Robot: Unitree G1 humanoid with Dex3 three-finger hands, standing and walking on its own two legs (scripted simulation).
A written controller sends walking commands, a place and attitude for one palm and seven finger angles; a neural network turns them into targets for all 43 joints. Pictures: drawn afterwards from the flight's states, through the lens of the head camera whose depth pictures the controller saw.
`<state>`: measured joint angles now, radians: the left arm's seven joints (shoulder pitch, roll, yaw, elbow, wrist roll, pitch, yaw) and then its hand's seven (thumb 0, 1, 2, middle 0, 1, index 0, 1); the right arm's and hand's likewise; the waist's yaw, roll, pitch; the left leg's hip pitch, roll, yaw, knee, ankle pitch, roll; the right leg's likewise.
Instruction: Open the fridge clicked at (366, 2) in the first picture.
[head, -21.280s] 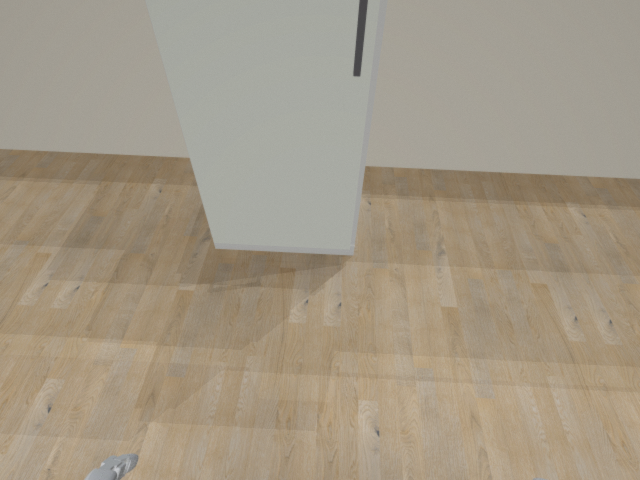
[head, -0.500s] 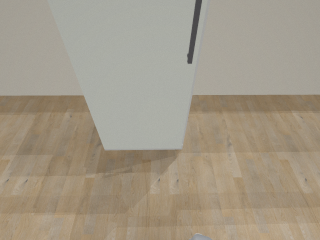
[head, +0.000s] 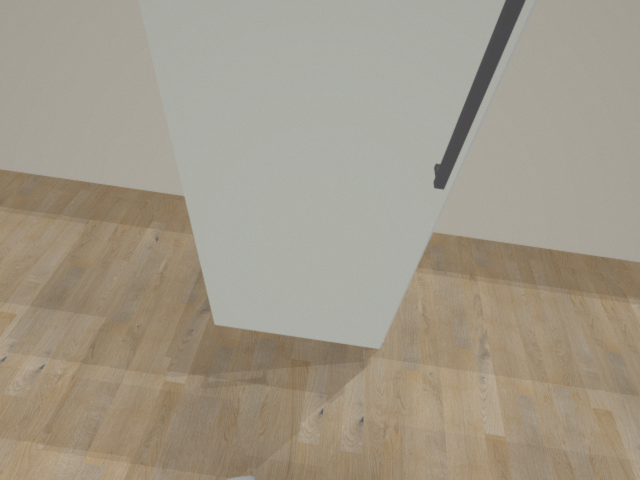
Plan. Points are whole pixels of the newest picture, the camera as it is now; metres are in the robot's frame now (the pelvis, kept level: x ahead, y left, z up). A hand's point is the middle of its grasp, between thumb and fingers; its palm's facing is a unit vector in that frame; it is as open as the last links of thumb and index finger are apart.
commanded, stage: take the last steps up to it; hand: right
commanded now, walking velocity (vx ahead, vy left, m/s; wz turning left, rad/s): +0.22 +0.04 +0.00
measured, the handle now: (494, 38) +0.60 -0.17 +0.29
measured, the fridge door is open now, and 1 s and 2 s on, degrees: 0 0 0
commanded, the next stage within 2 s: come to a stop and stand still in 0.22 s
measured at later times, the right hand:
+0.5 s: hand out of the picture +0.05 -0.14 -0.17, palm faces +0.09 +0.99 -0.06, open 7.4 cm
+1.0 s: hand out of the picture +0.09 -0.13 -0.15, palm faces +0.00 +0.98 -0.22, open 7.4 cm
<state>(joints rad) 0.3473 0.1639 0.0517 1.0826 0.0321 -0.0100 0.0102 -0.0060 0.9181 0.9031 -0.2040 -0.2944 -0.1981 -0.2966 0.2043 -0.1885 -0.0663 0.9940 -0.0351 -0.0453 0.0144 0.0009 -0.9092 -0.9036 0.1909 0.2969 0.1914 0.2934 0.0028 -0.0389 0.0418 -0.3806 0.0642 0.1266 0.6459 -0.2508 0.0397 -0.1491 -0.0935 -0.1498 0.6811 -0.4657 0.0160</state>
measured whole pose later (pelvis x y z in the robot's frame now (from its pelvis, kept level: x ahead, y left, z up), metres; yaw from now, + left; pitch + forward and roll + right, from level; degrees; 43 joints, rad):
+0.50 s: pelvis +0.11 -0.02 +0.01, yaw +1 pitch -3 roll +1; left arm 0.22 0.12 0.01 1.12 0.01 -0.02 0.07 0.01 0.96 0.90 -0.20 -0.29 -0.20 -0.30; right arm 0.36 -0.10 -0.01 1.19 -0.02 0.00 -0.03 0.01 -0.91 -0.90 0.20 0.30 0.20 0.29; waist -0.04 0.08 0.04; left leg -0.11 0.03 0.12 0.49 -0.33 0.00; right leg -0.23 -0.04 -0.14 0.53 -0.26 -0.04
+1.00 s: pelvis +0.06 +0.04 +0.02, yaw +2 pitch -2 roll -1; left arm 0.32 0.16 0.04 1.12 0.03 0.04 0.02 0.00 0.91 0.90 -0.20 -0.29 -0.20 -0.30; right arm 0.27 -0.14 -0.02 1.09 -0.02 0.00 -0.03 0.01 -0.91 -0.90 0.19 0.30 0.19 0.29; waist 0.01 -0.02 0.01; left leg -0.17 0.02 0.08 0.45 -0.24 0.03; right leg -0.26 -0.06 -0.06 0.57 -0.31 0.02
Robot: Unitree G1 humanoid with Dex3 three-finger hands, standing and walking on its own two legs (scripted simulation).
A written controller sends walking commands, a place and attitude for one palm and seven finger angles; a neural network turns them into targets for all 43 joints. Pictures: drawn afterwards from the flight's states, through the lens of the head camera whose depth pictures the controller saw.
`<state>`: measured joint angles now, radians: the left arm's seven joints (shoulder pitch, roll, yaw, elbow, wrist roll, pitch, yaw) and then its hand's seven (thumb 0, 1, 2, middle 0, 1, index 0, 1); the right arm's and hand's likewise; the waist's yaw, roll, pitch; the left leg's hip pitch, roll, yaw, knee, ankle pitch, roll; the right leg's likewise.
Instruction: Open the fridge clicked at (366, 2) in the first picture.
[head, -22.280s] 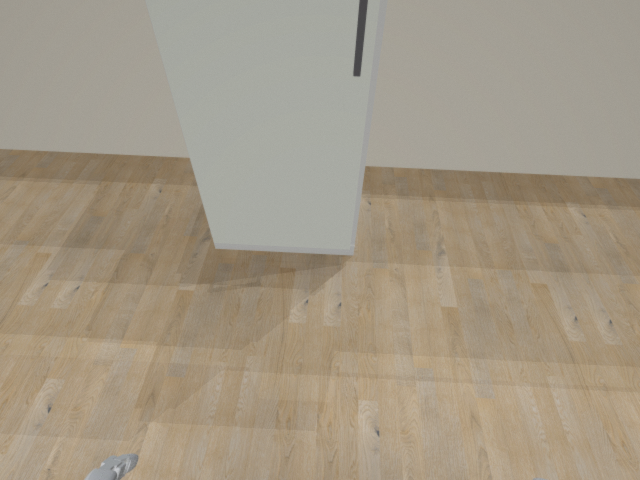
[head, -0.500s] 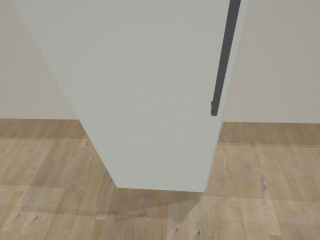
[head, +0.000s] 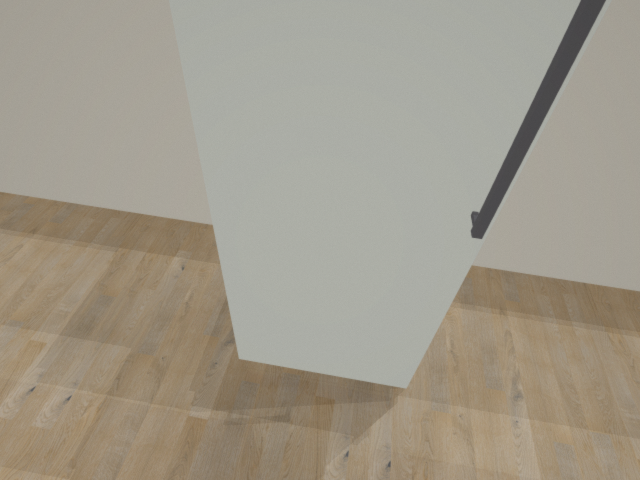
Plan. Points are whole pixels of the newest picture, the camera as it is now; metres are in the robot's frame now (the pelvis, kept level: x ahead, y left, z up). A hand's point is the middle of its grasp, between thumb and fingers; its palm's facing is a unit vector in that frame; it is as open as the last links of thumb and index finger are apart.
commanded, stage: come to a stop and stand still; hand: right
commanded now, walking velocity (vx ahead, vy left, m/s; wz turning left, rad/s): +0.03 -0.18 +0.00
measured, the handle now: (539, 94) +0.53 -0.23 +0.27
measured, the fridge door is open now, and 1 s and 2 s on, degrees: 0 0 0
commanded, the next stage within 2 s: look again from close up in 1.54 s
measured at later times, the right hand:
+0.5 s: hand out of the picture -0.04 -0.18 -0.18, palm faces +0.07 +0.99 -0.13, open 7.4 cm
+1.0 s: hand out of the picture -0.03 -0.22 -0.18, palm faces +0.03 +0.97 -0.22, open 7.4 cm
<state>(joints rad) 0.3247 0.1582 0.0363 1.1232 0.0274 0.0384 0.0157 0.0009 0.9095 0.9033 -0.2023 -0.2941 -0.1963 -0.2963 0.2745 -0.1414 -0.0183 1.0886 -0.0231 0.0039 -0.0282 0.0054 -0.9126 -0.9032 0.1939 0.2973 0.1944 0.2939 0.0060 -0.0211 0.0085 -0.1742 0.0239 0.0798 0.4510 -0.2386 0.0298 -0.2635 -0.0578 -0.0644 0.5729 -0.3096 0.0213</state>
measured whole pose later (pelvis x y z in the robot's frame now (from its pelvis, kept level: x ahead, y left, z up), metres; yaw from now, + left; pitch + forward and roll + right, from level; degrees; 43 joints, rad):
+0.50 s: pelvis -0.02 -0.03 +0.00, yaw +0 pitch -3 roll +0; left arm 0.30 0.10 0.00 1.13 0.01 0.00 0.05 0.02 0.93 0.90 -0.20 -0.29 -0.20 -0.30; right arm 0.30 -0.11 0.00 1.16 -0.02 0.01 -0.03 0.00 -0.91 -0.90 0.20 0.30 0.20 0.29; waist -0.03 0.03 0.05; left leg -0.18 0.06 0.07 0.42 -0.19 -0.02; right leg -0.13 0.00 -0.09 0.41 -0.23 -0.03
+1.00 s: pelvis -0.03 -0.04 -0.01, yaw -1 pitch -3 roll +0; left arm 0.34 0.15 0.01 1.04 0.02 -0.01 0.02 0.01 0.92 0.90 -0.20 -0.29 -0.20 -0.30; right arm 0.32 -0.15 0.01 1.08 -0.03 0.00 -0.04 0.00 -0.91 -0.90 0.20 0.30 0.20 0.29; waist 0.01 -0.02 -0.02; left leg -0.25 0.09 0.06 0.53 -0.23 -0.03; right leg -0.20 0.02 -0.10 0.52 -0.27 -0.05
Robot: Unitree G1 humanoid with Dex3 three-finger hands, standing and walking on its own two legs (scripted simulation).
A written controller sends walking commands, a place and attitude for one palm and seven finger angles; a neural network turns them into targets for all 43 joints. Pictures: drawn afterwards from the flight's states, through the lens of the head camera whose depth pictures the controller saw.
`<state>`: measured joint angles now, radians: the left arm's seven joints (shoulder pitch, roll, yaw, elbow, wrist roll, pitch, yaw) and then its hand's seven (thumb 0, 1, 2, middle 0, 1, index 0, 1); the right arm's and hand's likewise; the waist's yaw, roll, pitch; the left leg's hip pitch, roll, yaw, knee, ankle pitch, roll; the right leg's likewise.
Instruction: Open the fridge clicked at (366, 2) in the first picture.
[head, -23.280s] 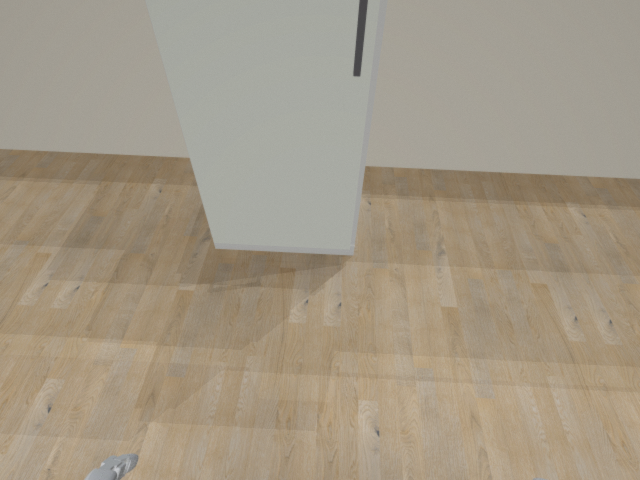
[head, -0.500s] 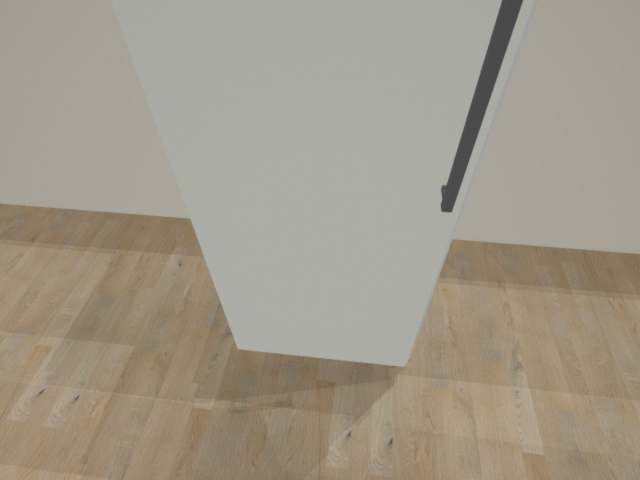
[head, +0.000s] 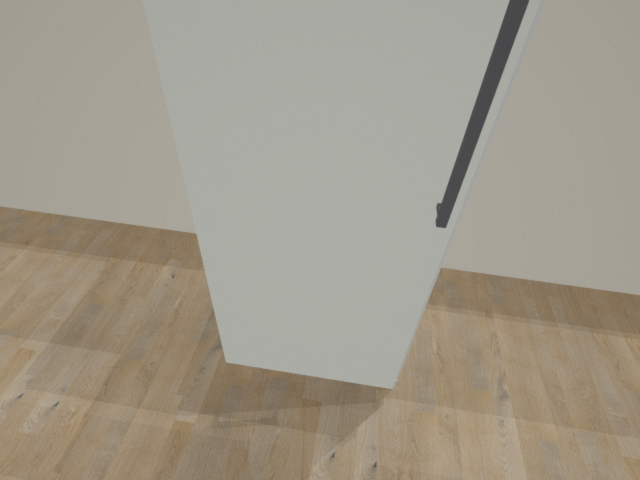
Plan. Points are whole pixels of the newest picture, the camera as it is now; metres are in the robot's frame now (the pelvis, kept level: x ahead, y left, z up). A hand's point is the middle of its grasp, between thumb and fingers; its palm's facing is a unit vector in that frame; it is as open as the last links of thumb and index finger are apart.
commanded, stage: come to a stop and stand still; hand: right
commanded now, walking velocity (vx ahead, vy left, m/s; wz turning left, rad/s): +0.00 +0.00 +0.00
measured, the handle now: (484, 87) +0.56 -0.18 +0.28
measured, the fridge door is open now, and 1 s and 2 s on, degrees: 0 0 0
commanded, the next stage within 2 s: look again from close up in 0.54 s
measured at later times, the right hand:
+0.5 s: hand out of the picture -0.02 -0.13 -0.17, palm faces +0.02 +0.99 -0.16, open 7.4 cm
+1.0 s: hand out of the picture -0.01 -0.13 -0.17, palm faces +0.04 +0.99 -0.17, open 7.4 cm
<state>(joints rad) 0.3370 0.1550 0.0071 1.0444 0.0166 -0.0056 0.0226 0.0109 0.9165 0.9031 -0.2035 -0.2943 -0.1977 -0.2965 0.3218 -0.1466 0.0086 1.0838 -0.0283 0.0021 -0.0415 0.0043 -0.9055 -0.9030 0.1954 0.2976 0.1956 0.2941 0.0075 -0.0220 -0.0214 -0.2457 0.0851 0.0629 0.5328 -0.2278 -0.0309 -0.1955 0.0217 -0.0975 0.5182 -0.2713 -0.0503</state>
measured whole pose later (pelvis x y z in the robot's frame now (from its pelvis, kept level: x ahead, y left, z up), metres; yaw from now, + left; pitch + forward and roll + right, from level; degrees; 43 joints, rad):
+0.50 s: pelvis -0.01 +0.03 +0.00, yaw +0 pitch -2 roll +0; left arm 0.34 0.14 0.00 1.08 0.01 -0.01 0.02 0.00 0.91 0.90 -0.20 -0.29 -0.20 -0.30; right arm 0.34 -0.13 0.01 1.07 -0.02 -0.01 -0.03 0.01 -0.90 -0.90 0.20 0.30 0.20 0.29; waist 0.00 0.01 0.02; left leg -0.26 0.04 0.08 0.47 -0.18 0.01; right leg -0.21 -0.02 -0.08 0.47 -0.22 -0.01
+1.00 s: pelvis +0.00 +0.02 +0.01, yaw +0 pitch -2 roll +0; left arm 0.33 0.11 0.00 1.10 0.01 -0.01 0.02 0.00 0.90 0.90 -0.20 -0.29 -0.20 -0.30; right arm 0.33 -0.12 0.00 1.07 -0.02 0.00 -0.04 0.00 -0.91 -0.90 0.20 0.30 0.20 0.29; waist 0.00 0.01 0.03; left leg -0.24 0.04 0.08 0.46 -0.18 0.00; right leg -0.20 -0.02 -0.08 0.46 -0.23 -0.01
